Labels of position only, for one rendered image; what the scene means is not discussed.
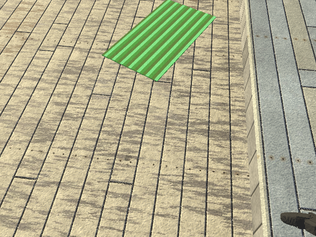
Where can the robot right hand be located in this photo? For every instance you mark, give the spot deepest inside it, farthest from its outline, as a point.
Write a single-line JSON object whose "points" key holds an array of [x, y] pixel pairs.
{"points": [[300, 220]]}

